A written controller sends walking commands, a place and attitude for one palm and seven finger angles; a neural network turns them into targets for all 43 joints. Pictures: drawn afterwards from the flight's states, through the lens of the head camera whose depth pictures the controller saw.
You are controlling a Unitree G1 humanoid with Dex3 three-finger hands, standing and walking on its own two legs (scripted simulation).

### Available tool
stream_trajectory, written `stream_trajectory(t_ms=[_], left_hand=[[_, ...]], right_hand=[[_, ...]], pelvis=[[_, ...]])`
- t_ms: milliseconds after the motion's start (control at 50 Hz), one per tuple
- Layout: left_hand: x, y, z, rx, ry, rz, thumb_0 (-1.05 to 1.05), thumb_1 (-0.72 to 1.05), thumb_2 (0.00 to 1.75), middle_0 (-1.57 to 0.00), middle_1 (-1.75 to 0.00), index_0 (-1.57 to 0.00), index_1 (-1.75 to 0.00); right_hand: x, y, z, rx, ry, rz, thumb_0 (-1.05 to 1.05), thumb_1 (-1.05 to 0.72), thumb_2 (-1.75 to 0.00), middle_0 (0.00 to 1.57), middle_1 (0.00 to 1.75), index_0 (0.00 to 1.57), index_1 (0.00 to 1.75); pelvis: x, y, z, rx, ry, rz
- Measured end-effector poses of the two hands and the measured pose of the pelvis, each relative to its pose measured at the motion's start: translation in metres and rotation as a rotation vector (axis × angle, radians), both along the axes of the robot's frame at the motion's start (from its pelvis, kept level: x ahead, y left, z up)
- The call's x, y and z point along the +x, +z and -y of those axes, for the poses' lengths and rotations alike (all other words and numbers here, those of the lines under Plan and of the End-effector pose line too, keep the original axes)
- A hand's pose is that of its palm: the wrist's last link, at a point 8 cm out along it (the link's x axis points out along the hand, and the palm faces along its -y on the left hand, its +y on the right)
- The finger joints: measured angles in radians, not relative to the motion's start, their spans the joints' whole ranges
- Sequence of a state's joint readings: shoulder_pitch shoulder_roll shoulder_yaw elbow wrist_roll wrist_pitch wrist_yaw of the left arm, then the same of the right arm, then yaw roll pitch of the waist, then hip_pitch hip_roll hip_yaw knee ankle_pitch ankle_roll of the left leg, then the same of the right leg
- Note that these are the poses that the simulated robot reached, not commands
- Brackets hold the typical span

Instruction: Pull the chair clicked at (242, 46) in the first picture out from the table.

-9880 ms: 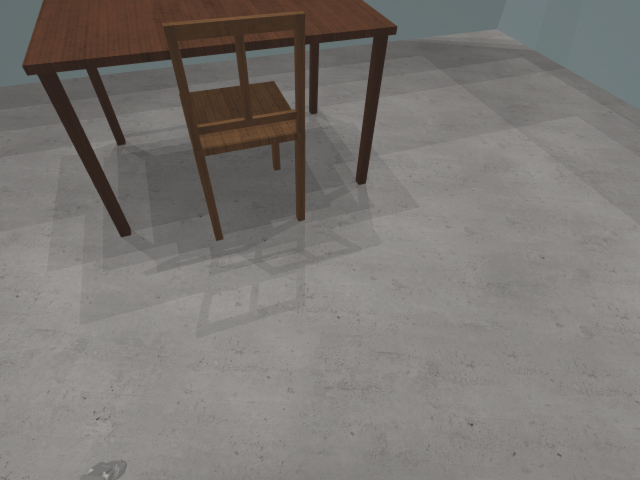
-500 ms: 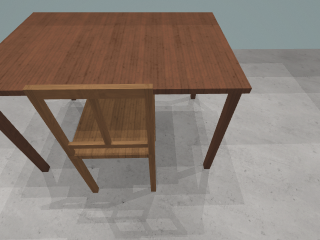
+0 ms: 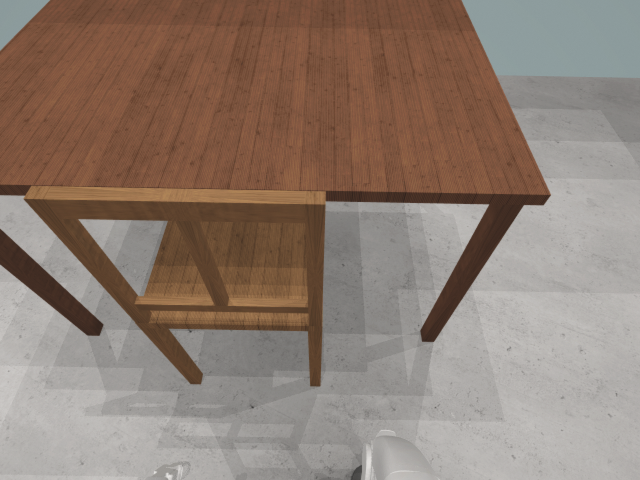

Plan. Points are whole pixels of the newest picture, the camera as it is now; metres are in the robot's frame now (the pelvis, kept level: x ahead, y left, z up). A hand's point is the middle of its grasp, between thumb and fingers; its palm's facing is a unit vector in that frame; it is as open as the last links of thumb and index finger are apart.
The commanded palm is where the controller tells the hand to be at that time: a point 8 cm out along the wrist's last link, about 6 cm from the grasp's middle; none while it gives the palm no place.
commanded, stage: come to a stop and stand still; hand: left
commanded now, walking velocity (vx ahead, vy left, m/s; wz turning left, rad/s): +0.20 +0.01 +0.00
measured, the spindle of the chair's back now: (206, 265) +0.45 +0.21 -0.09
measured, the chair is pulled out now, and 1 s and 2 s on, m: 0.00 0.00 0.00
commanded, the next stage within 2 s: look again from close up in 1.62 s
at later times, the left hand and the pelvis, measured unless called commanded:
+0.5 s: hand out of the picture +0.08 +0.19 -0.17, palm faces +0.10 -0.96 -0.26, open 7.3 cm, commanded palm none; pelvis +0.03 -0.01 +0.00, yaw +1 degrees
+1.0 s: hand out of the picture +0.03 +0.24 -0.18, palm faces +0.05 -0.98 -0.22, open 7.4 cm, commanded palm none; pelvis +0.03 +0.06 -0.01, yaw +0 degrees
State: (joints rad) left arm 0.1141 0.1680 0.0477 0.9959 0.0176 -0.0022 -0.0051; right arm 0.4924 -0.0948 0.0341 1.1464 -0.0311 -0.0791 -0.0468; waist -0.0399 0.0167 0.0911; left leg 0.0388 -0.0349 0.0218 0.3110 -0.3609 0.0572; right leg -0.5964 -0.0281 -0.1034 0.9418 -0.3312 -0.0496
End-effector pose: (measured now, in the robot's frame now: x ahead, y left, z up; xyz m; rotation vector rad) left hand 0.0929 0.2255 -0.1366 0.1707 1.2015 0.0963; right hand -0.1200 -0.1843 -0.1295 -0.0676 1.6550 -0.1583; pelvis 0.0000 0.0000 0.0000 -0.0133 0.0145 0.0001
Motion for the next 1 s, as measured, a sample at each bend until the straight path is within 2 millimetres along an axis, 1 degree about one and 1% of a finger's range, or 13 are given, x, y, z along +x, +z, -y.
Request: stream_trajectory(t_ms=[80, 100, 140, 180, 240, 320, 400, 480, 560, 660, 760, 880, 1000], left_hand=[[0.054, 0.002, 0.017, 0.013, -0.025, 0.112, 0.0, 0.92, 0.9, -0.19, -0.29, -0.2, -0.3], [0.062, -0.001, 0.019, 0.02, -0.017, 0.145, 0.0, 0.92, 0.9, -0.19, -0.29, -0.2, -0.3], [0.067, -0.001, 0.025, 0.026, 0.007, 0.159, 0.0, 0.91, 0.9, -0.19, -0.29, -0.2, -0.3], [0.062, 0.0, 0.03, 0.029, 0.01, 0.129, 0.0, 0.91, 0.9, -0.19, -0.29, -0.2, -0.3], [0.049, 0.0, 0.036, 0.031, 0.02, 0.066, -0.01, 0.91, 0.9, -0.2, -0.29, -0.2, -0.3], [0.037, 0.004, 0.023, 0.057, 0.06, 0.044, -0.02, 0.94, 0.9, -0.2, -0.3, -0.2, -0.3], [0.013, 0.005, 0.009, 0.071, 0.089, 0.007, -0.02, 0.93, 0.9, -0.2, -0.3, -0.2, -0.3], [-0.018, 0.001, -0.008, 0.074, 0.123, -0.044, -0.01, 0.92, 0.9, -0.2, -0.3, -0.2, -0.3], [-0.049, -0.008, -0.026, 0.085, 0.14, -0.096, 0.0, 0.91, 0.9, -0.2, -0.3, -0.2, -0.3], [-0.072, -0.007, -0.048, 0.09, 0.137, -0.114, 0.0, 0.91, 0.9, -0.2, -0.3, -0.2, -0.3], [-0.077, -0.006, -0.063, 0.079, 0.11, -0.105, 0.0, 0.91, 0.9, -0.2, -0.3, -0.2, -0.3], [-0.077, -0.006, -0.066, 0.058, 0.098, -0.109, 0.0, 0.91, 0.9, -0.2, -0.29, -0.2, -0.3], [-0.067, -0.007, -0.062, 0.032, 0.088, -0.127, 0.0, 0.91, 0.9, -0.2, -0.3, -0.2, -0.3]], right_hand=[[0.016, -0.013, 0.013, 0.023, -0.02, -0.036, 0.01, -0.91, -0.9, 0.2, 0.29, 0.21, 0.3], [0.024, -0.02, 0.019, 0.025, -0.022, -0.036, 0.01, -0.9, -0.9, 0.2, 0.29, 0.21, 0.3], [0.046, -0.03, 0.032, 0.011, -0.01, -0.017, 0.01, -0.9, -0.9, 0.2, 0.29, 0.21, 0.3], [0.077, -0.035, 0.044, -0.01, -0.002, 0.039, 0.01, -0.91, -0.9, 0.2, 0.29, 0.21, 0.3], [0.127, -0.033, 0.056, -0.028, 0.001, 0.156, 0.01, -0.91, -0.9, 0.2, 0.29, 0.2, 0.3], [0.182, -0.026, 0.063, -0.03, 0.047, 0.283, 0.01, -0.91, -0.9, 0.2, 0.29, 0.2, 0.3], [0.218, -0.02, 0.062, -0.037, 0.095, 0.363, 0.0, -0.91, -0.9, 0.2, 0.29, 0.2, 0.3], [0.238, -0.013, 0.055, -0.05, 0.13, 0.42, 0.0, -0.91, -0.9, 0.2, 0.29, 0.2, 0.3], [0.242, -0.012, 0.045, -0.076, 0.135, 0.476, 0.0, -0.91, -0.9, 0.2, 0.29, 0.2, 0.3], [0.23, -0.009, 0.022, -0.082, 0.115, 0.524, 0.01, -0.91, -0.9, 0.2, 0.29, 0.2, 0.3], [0.207, -0.013, -0.002, -0.053, 0.104, 0.507, 0.01, -0.91, -0.9, 0.2, 0.29, 0.2, 0.3], [0.181, -0.018, -0.012, -0.056, 0.09, 0.431, 0.01, -0.92, -0.9, 0.2, 0.29, 0.21, 0.3], [0.163, -0.019, -0.019, -0.055, 0.065, 0.356, 0.01, -0.92, -0.9, 0.2, 0.29, 0.2, 0.3]], pelvis=[[0.028, -0.011, 0.013, 0.023, 0.007, 0.02], [0.035, -0.017, 0.017, 0.047, 0.02, 0.022], [0.043, -0.02, 0.021, 0.033, 0.028, 0.04], [0.046, -0.017, 0.023, 0.026, 0.034, 0.048], [0.047, -0.01, 0.027, 0.04, 0.033, 0.04], [0.044, -0.006, 0.029, 0.055, 0.031, 0.025], [0.04, -0.004, 0.024, 0.062, 0.023, 0.017], [0.035, -0.004, 0.015, 0.06, 0.018, 0.012], [0.031, -0.01, -0.004, 0.026, 0.032, 0.013], [0.026, -0.01, -0.029, 0.031, 0.011, 0.05], [0.02, -0.01, -0.046, 0.025, 0.001, 0.061], [0.019, -0.01, -0.058, 0.024, -0.002, 0.06], [0.029, -0.007, -0.063, 0.02, -0.007, 0.048]])
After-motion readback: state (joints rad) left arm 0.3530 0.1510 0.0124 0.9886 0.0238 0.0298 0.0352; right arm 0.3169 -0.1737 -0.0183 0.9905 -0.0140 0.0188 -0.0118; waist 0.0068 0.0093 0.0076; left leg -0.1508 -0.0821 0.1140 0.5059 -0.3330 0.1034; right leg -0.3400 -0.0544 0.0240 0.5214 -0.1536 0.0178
